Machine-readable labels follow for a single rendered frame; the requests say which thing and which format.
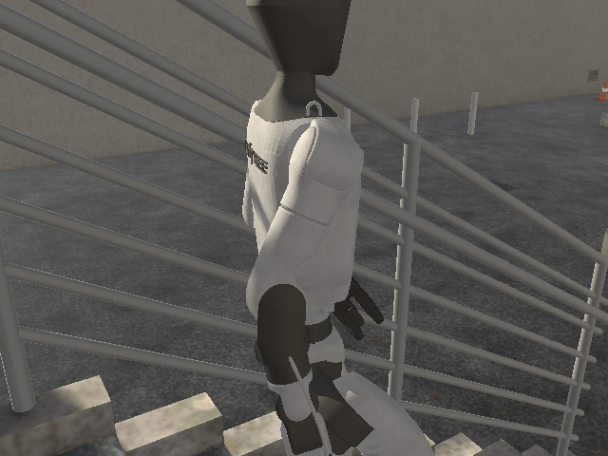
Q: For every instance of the right robot thigh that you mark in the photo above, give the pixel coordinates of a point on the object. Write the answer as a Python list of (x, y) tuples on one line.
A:
[(357, 413)]

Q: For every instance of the right robot forearm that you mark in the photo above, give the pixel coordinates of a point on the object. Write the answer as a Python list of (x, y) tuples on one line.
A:
[(281, 317)]

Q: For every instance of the left robot upper arm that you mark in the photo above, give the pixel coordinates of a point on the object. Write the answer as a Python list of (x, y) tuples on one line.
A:
[(247, 207)]

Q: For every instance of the robot head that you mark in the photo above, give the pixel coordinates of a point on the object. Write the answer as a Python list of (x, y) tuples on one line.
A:
[(304, 38)]

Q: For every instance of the left robot hand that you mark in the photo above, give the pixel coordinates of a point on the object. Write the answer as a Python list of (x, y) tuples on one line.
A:
[(352, 317)]

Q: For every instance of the right robot upper arm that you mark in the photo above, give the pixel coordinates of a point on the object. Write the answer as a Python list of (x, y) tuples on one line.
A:
[(324, 168)]

